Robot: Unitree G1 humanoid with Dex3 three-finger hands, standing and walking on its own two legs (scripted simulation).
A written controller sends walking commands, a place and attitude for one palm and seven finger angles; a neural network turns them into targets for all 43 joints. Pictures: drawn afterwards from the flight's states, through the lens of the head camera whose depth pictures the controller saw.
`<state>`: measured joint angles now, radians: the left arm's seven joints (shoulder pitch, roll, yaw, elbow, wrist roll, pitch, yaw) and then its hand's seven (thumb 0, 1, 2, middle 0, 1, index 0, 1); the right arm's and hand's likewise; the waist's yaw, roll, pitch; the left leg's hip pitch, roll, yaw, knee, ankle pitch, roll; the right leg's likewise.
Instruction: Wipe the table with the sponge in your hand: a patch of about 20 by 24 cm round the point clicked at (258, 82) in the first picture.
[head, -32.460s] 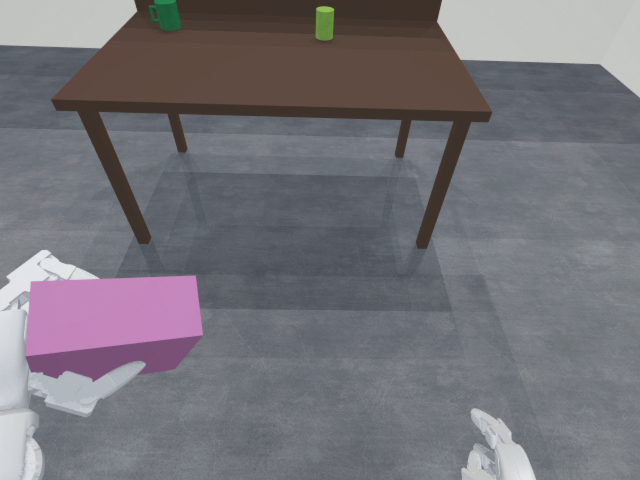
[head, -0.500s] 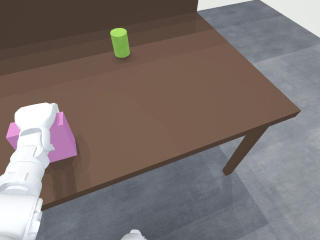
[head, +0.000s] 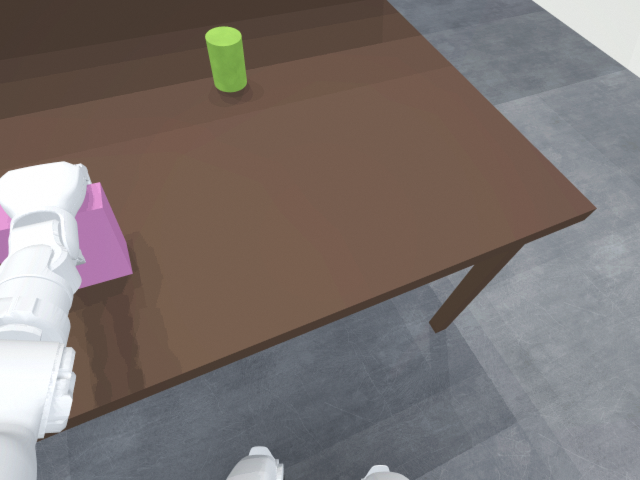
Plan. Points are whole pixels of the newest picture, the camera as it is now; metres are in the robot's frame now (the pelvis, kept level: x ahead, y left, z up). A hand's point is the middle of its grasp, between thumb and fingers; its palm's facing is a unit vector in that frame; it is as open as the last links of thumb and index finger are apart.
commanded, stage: wipe forward along the first lane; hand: left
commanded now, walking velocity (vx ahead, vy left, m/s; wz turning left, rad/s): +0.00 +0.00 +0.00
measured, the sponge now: (72, 253) +0.41 +0.35 -0.02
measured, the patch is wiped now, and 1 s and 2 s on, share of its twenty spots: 0.35 0.35 0.50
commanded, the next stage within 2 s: slide across to the middle lane in 0.02 s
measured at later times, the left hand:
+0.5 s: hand (78, 203) +0.46 +0.33 +0.04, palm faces -0.14 +0.04 -0.99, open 10.1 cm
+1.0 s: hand (127, 196) +0.47 +0.27 +0.03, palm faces -0.13 +0.03 -0.99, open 10.1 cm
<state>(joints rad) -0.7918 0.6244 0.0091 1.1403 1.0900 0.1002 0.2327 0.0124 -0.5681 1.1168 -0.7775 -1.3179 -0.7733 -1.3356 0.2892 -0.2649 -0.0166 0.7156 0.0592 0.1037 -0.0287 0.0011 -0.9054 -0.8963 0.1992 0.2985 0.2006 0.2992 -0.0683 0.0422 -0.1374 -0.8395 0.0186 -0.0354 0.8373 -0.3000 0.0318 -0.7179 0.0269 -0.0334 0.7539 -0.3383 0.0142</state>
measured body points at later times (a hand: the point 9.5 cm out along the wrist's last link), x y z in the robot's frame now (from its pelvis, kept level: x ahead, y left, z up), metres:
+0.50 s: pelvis +0.01 +0.01 +0.01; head +0.10 +0.03 +0.45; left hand +0.46 +0.33 +0.09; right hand +0.06 -0.26 -0.12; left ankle +0.05 +0.10 -0.70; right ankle +0.01 -0.14 -0.70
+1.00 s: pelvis +0.04 -0.01 +0.02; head +0.11 -0.01 +0.46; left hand +0.48 +0.27 +0.09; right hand +0.10 -0.28 -0.12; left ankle +0.05 +0.10 -0.70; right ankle +0.01 -0.14 -0.70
